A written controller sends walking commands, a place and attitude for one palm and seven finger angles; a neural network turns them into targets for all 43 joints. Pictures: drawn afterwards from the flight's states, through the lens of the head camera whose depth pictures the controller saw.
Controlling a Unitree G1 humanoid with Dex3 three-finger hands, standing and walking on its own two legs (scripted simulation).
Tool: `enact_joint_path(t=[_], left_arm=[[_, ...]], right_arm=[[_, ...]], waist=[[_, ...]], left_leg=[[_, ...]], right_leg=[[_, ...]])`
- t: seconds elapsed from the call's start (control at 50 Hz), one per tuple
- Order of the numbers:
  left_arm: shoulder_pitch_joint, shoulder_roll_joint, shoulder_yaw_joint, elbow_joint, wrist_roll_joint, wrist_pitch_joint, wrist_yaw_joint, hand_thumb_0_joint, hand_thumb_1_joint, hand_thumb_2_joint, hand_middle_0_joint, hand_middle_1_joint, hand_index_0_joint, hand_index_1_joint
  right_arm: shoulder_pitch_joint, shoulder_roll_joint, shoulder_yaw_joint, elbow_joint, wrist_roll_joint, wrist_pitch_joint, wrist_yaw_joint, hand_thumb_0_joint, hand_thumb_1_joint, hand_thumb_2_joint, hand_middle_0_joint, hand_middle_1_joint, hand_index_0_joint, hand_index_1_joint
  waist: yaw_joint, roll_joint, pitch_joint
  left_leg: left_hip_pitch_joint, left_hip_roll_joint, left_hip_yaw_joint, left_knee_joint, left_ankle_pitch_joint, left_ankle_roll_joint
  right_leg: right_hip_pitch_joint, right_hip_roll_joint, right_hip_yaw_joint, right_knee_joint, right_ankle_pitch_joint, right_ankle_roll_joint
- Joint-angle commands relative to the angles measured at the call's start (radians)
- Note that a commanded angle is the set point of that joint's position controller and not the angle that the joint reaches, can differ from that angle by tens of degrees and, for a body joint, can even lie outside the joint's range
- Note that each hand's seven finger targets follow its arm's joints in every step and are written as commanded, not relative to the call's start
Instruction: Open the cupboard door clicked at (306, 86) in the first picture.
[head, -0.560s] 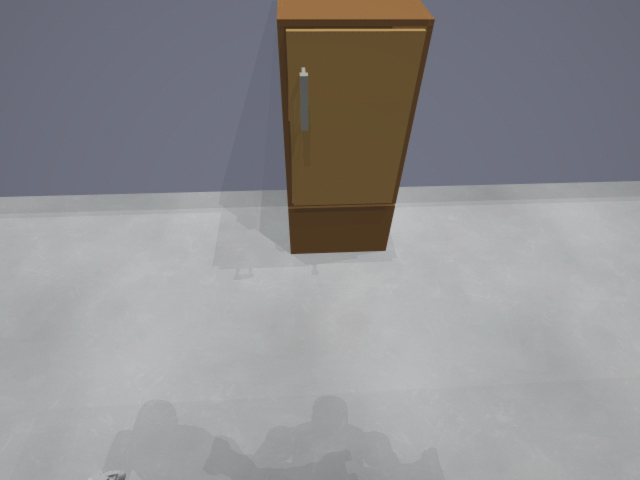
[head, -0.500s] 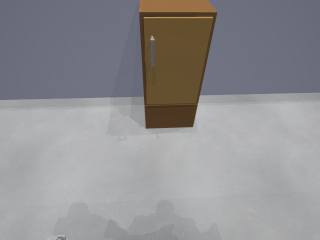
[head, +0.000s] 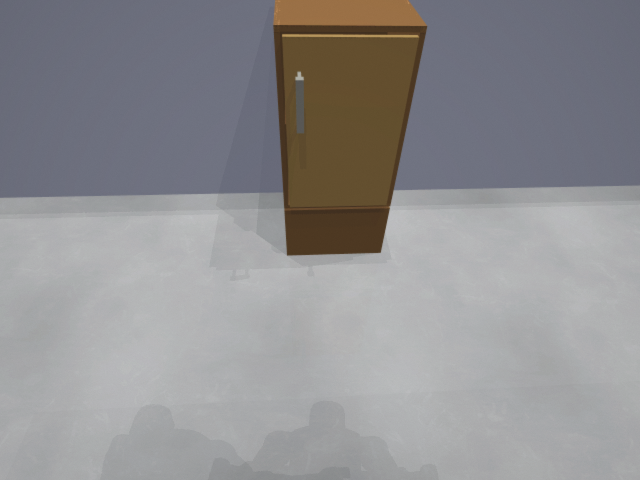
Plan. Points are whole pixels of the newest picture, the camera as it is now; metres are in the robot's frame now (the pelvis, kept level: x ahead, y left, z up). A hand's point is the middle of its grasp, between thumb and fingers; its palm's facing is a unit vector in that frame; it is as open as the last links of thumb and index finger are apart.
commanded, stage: stand and wait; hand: left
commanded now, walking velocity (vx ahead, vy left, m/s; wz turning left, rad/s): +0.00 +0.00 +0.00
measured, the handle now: (299, 102) +1.08 +0.13 -0.06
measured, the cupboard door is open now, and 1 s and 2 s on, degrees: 0 0 0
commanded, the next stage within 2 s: look at it before walking up in 0.26 s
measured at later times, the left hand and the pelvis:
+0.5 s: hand out of the picture +0.07 +0.24 -0.15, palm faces -0.04 -0.94 -0.33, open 7.4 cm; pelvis -0.01 -0.01 +0.00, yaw +0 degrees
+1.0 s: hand out of the picture +0.06 +0.24 -0.15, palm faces -0.03 -0.94 -0.33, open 7.4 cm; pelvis +0.00 -0.01 +0.00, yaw +0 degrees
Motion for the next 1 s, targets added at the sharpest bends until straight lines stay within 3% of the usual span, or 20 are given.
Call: enact_joint_path(t=[0.0,0.5,0.98], left_arm=[[-0.061,0.202,0.04,-0.06,-0.006,-0.027,0.013,0.0,0.9,0.9,-0.2,-0.3,-0.2,-0.3],[-0.065,0.202,0.04,-0.053,-0.004,-0.031,0.013,0.0,0.9,0.9,-0.2,-0.3,-0.2,-0.3],[-0.061,0.209,0.041,-0.048,-0.005,-0.032,0.013,0.0,0.9,0.9,-0.2,-0.3,-0.2,-0.3]], right_arm=[[-0.067,-0.199,-0.036,-0.066,0.0,-0.032,-0.01,0.0,-0.9,-0.9,0.2,0.3,0.2,0.3],[-0.056,-0.195,-0.034,-0.041,0.001,-0.032,-0.008,0.0,-0.9,-0.9,0.2,0.3,0.2,0.3],[-0.063,-0.205,-0.033,-0.041,0.002,-0.034,-0.012,0.0,-0.9,-0.9,0.2,0.3,0.2,0.3]], waist=[[-0.004,-0.001,-0.024],[-0.005,-0.006,-0.023],[-0.005,0.0,-0.041]], left_leg=[[-0.02,0.121,-0.105,-0.095,0.11,0.025],[-0.009,0.128,-0.103,-0.108,0.111,0.017],[0.035,0.138,-0.092,-0.106,0.187,0.014]], right_leg=[[-0.008,-0.097,0.091,-0.08,0.09,-0.047],[-0.019,-0.096,0.101,-0.099,0.086,-0.047],[0.004,-0.097,0.099,-0.102,0.184,-0.049]])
